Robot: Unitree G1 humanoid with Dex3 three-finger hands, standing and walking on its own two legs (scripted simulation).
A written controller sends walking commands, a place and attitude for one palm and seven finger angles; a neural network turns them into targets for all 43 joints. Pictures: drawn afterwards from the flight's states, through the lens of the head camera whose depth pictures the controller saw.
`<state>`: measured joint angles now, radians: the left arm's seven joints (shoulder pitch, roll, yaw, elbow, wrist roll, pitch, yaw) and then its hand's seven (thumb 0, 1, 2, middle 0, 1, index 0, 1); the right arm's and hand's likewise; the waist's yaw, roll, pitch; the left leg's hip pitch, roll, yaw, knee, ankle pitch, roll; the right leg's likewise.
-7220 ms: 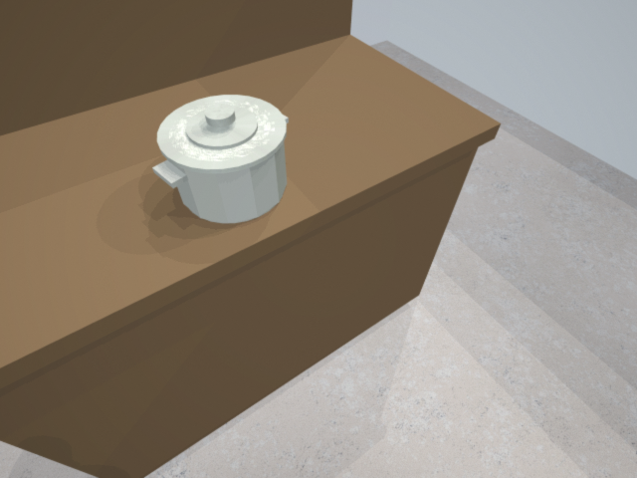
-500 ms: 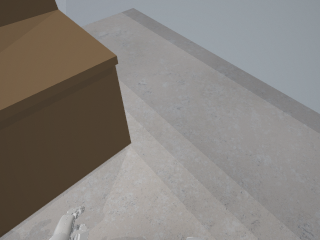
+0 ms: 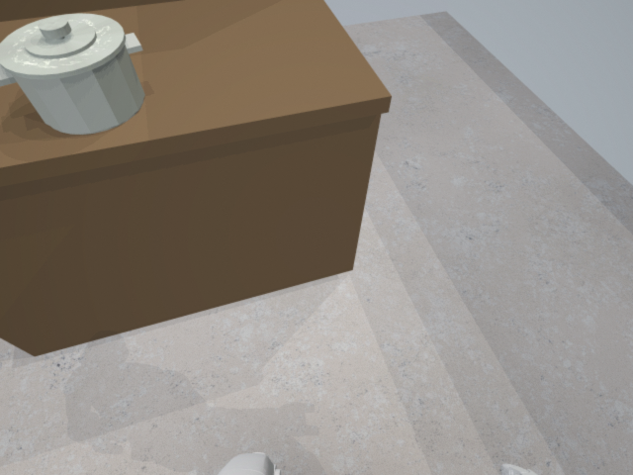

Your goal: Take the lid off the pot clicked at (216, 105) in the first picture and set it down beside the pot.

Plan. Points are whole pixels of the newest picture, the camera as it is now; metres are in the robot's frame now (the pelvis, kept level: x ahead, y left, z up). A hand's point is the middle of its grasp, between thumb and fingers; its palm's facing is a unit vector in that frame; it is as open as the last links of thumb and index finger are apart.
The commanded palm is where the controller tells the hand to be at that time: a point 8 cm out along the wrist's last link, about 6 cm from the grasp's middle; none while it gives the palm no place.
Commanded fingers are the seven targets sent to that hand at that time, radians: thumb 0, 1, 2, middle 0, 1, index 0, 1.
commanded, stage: turn to face it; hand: left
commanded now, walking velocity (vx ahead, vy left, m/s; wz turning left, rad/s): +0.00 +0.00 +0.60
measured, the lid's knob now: (55, 27) +0.72 +0.50 +0.14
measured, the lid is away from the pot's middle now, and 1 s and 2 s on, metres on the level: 0.00 0.00 0.00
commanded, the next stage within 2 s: take the last steps up to it in 0.66 s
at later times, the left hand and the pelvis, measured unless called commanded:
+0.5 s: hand out of the picture +0.08 +0.26 -0.15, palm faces +0.25 -0.94 -0.25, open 7.4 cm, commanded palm none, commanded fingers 0.00 0.90 0.90 -0.20 -0.30 -0.20 -0.30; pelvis +0.02 +0.03 +0.01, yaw +14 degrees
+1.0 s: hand out of the picture -0.01 +0.15 -0.13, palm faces +0.45 -0.85 -0.27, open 7.3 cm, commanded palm none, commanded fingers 0.00 0.90 0.90 -0.20 -0.30 -0.20 -0.30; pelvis +0.04 -0.03 +0.02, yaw +23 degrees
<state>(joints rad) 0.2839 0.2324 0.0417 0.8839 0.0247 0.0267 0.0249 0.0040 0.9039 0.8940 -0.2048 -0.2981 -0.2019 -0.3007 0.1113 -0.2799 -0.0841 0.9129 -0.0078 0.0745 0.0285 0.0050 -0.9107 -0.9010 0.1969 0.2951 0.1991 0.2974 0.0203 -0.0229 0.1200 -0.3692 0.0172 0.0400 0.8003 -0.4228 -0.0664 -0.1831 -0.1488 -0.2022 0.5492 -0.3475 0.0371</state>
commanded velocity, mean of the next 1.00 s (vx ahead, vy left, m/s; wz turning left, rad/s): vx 0.08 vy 0.02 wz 0.29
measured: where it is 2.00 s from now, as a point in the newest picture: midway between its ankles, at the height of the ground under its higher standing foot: (261, 431)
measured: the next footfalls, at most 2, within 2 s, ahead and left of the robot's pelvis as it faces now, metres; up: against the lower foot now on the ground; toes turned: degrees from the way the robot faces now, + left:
left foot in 0.04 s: +0.04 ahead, +0.12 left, +0.00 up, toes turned +6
right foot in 0.68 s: +0.10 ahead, -0.08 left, +0.00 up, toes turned +17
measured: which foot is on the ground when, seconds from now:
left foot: up 0.00-0.02, down 0.04-0.68, up 0.70-1.00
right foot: down 0.00-0.04, up 0.06-0.66, down 0.68-1.00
